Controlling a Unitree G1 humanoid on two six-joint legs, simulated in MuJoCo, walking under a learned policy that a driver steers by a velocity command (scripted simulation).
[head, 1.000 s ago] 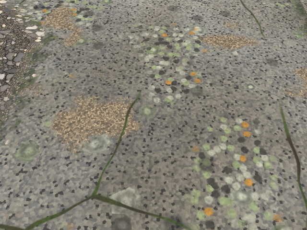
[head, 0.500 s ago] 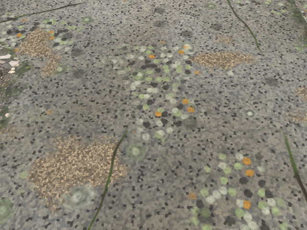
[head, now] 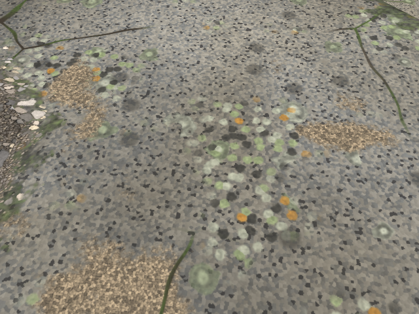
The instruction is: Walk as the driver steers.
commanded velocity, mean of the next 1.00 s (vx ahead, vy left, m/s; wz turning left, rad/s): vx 0.24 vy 0.00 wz -0.31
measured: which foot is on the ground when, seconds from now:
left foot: up 0.00-0.02, down 0.04-0.56, up 0.58-1.00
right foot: down 0.00-0.04, up 0.06-0.52, down 0.54-1.00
